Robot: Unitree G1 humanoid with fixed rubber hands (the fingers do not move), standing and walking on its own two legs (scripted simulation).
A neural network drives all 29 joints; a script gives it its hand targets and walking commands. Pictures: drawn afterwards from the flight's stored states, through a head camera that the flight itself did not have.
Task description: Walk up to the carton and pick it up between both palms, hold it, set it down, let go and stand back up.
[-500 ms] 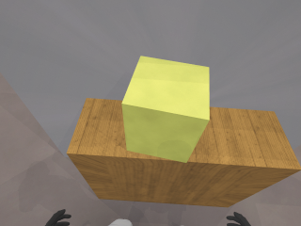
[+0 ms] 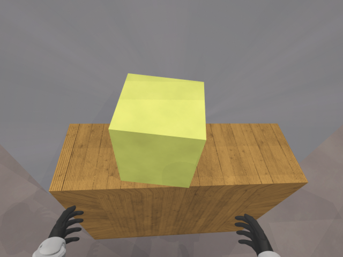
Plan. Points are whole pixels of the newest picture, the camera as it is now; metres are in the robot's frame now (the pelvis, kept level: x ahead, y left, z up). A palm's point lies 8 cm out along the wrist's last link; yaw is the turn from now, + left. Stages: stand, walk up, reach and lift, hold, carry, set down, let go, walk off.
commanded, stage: reach and lift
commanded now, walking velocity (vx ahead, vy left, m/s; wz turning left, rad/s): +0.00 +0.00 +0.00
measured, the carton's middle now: (160, 133) +0.43 +0.05 +0.00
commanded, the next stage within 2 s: none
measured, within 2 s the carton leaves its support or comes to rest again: neither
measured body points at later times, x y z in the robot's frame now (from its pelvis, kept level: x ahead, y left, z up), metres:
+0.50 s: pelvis +0.03 +0.03 +0.01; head +0.03 +0.05 +0.46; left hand +0.20 +0.26 -0.07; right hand +0.21 -0.19 -0.06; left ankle +0.01 +0.15 -0.74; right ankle +0.01 -0.09 -0.74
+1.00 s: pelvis +0.01 +0.02 +0.00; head +0.00 +0.03 +0.45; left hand +0.23 +0.25 -0.03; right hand +0.22 -0.19 -0.04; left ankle +0.01 +0.15 -0.74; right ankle +0.01 -0.09 -0.74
